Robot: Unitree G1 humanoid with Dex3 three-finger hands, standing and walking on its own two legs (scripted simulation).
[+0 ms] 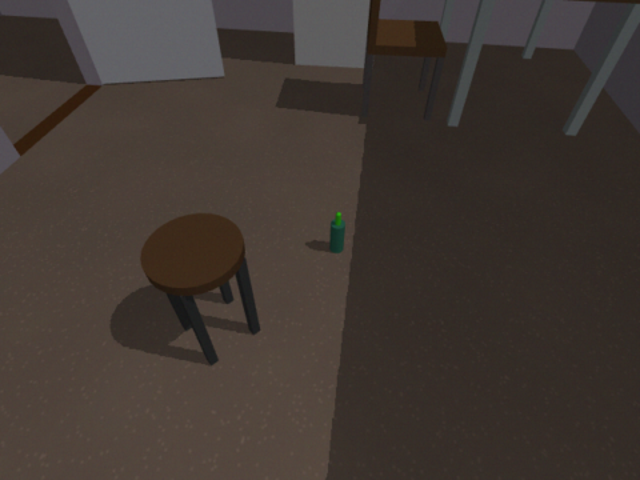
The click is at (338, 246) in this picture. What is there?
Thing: necked bottle
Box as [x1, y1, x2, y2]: [330, 212, 344, 252]
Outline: 339,212 336,213 336,218 331,221 330,249 333,252 340,252 342,250 344,222 340,218
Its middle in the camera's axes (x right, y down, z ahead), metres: +0.08 -0.04 +1.61
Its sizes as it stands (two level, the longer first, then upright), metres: 0.059 0.059 0.212
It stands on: the floor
